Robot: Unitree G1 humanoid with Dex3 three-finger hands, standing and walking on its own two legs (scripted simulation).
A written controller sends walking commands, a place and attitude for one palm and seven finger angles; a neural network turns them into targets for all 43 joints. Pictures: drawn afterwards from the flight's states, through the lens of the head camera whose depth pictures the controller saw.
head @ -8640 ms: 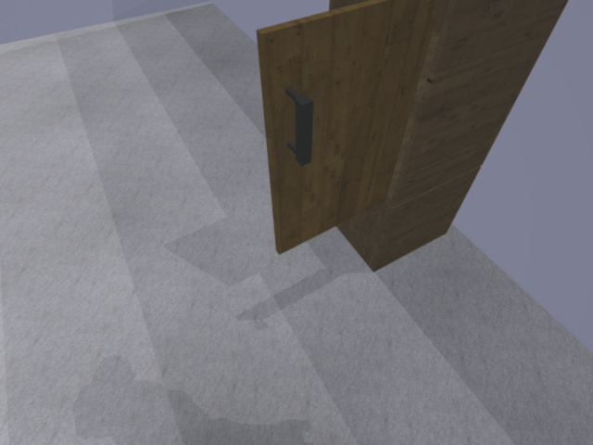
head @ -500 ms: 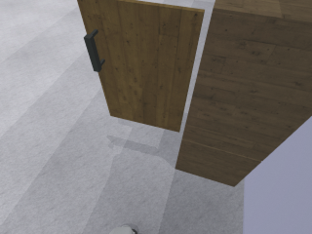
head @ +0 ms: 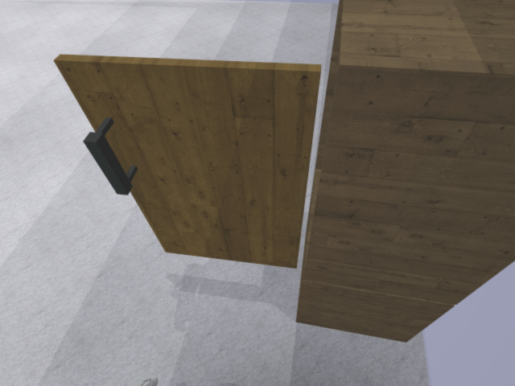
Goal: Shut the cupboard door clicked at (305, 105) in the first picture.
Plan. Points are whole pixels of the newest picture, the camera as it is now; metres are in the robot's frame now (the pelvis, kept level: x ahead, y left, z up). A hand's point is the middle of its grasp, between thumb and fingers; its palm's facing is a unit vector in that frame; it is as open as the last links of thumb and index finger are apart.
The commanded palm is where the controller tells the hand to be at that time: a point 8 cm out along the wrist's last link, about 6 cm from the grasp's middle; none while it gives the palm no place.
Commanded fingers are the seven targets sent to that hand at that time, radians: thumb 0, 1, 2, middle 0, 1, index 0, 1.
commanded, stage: come to a stop and stand still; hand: left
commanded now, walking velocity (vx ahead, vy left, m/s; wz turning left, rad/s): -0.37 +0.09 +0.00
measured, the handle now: (115, 157) +0.47 +0.28 +0.09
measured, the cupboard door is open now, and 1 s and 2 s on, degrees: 92 92 92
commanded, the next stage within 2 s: look again from close up in 1.10 s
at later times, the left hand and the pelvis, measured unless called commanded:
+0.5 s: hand out of the picture +0.06 +0.29 -0.18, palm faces +0.03 -0.98 -0.18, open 7.4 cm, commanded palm none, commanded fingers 0.00 0.90 0.90 -0.20 -0.30 -0.20 -0.30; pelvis +0.01 +0.09 +0.01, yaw -2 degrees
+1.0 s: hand out of the picture +0.05 +0.21 -0.17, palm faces -0.02 -0.98 -0.20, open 7.3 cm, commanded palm none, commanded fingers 0.00 0.90 0.90 -0.20 -0.30 -0.20 -0.30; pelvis -0.02 +0.04 +0.00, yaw -1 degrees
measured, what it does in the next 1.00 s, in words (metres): steps on the spot: left foot, then right foot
